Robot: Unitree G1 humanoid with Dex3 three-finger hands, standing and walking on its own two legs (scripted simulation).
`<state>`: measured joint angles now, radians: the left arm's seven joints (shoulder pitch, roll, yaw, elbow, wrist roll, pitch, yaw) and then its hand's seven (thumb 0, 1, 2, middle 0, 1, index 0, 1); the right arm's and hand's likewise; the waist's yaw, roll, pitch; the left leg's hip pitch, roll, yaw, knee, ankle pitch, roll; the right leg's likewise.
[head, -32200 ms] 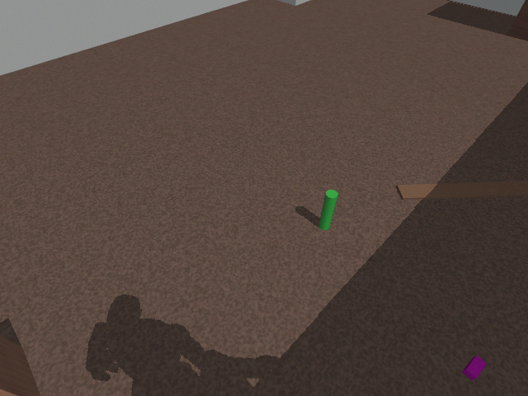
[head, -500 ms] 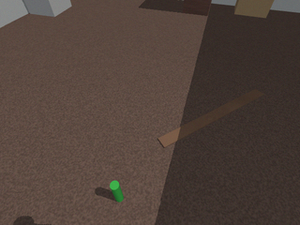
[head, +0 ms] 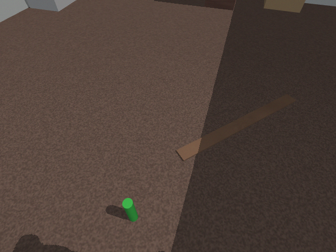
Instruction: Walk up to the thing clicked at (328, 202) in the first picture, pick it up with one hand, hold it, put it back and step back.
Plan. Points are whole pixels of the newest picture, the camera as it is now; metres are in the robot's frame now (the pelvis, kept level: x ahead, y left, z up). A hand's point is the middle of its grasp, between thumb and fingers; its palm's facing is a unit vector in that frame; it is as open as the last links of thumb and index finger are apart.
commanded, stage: step back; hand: left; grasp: from the side
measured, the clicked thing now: (130, 210) +0.42 +0.21 -0.66
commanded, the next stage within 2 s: none
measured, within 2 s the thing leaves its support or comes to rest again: neither
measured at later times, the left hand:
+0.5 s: hand out of the picture +0.00 +0.26 -0.17, palm faces -0.03 -0.91 -0.41, open 7.4 cm
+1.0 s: hand out of the picture -0.09 +0.27 -0.17, palm faces +0.05 -0.92 -0.38, open 7.4 cm
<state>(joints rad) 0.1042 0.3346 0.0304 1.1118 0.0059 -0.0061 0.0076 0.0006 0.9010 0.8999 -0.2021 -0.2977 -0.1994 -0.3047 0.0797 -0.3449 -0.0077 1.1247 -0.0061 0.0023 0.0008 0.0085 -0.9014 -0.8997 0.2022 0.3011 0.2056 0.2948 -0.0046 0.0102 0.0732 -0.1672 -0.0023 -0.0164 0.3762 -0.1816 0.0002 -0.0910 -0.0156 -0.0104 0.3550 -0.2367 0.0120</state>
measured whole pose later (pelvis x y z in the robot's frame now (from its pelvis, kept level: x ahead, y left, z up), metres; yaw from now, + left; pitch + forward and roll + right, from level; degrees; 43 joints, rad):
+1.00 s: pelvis -0.20 +0.00 -0.02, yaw +3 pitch -2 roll -1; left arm 0.10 0.38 0.07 0.82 0.01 0.06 0.04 0.00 0.90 0.90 -0.20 -0.30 -0.20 -0.30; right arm 0.13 -0.36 -0.04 0.88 -0.02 0.03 0.00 0.01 -0.90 -0.90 0.20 0.30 0.21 0.29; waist 0.00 -0.01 0.21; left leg -0.28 -0.04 -0.04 0.64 -0.32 0.04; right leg -0.41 0.06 0.09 0.99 -0.55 -0.02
